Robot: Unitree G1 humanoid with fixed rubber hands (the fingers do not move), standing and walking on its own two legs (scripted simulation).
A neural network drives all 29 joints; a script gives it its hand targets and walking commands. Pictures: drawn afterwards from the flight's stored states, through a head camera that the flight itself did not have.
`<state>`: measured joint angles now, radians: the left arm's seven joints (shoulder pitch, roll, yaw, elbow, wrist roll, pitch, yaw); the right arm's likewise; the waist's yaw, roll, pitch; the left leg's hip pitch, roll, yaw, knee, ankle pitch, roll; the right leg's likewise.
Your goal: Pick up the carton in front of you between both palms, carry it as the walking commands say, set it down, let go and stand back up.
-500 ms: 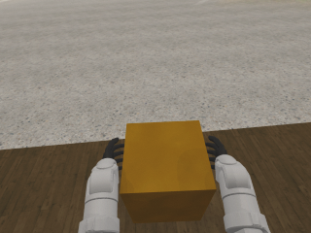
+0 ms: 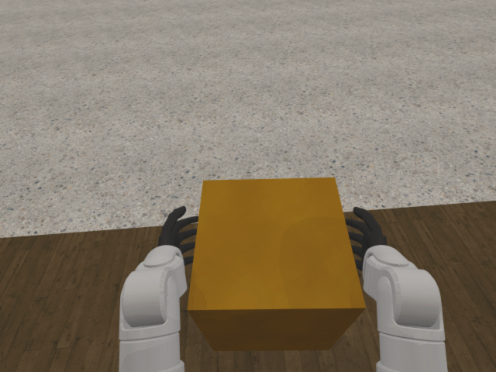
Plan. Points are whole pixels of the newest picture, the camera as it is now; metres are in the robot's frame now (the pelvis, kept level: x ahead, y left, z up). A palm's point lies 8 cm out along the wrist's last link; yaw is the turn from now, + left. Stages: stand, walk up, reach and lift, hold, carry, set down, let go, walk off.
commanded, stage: carry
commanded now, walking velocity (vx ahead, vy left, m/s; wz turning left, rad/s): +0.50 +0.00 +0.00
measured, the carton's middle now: (269, 270) +0.29 -0.01 +0.01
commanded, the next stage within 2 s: none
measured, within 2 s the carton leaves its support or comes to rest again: neither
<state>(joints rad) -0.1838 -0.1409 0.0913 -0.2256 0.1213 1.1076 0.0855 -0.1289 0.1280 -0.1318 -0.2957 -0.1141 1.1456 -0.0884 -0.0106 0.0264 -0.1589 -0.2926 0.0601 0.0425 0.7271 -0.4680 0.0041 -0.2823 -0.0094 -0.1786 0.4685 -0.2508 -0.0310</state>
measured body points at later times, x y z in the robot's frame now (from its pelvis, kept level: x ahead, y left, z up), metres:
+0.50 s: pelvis +0.28 +0.05 +0.02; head +0.30 +0.07 +0.46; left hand +0.58 +0.18 +0.09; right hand +0.55 -0.12 +0.09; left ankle +0.22 +0.12 -0.73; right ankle +0.33 -0.09 -0.67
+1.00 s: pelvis +0.61 +0.00 +0.01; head +0.64 -0.01 +0.46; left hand +0.93 +0.17 +0.10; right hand +0.94 -0.14 +0.09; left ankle +0.69 +0.15 -0.66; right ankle +0.57 -0.05 -0.73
